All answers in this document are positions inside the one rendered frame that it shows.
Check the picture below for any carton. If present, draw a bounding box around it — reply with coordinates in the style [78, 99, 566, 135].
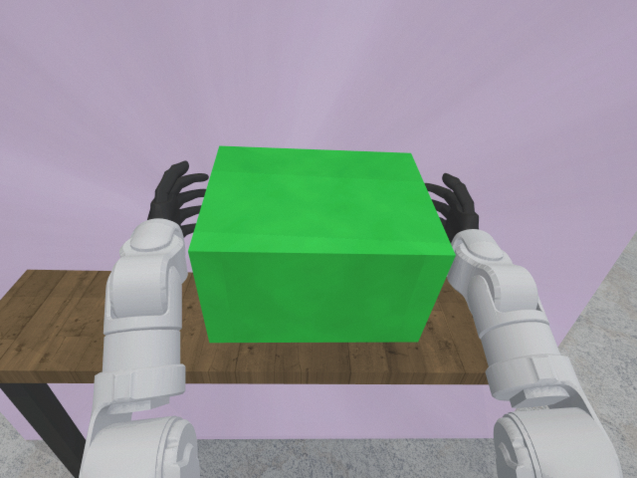
[188, 145, 456, 343]

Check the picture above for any table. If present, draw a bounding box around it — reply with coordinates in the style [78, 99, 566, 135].
[0, 270, 489, 478]

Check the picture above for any left robot hand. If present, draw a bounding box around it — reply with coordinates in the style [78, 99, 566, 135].
[147, 160, 209, 237]

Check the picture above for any right robot hand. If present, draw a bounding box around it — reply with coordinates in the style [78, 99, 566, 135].
[425, 173, 479, 243]

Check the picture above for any robot right forearm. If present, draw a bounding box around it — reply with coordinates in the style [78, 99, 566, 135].
[447, 229, 623, 478]

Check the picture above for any robot left upper arm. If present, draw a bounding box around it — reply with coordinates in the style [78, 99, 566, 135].
[82, 416, 200, 478]

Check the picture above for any robot right upper arm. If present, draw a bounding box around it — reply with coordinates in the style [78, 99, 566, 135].
[494, 407, 620, 478]

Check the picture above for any robot left forearm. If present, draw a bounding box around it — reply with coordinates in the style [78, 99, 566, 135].
[79, 218, 188, 478]

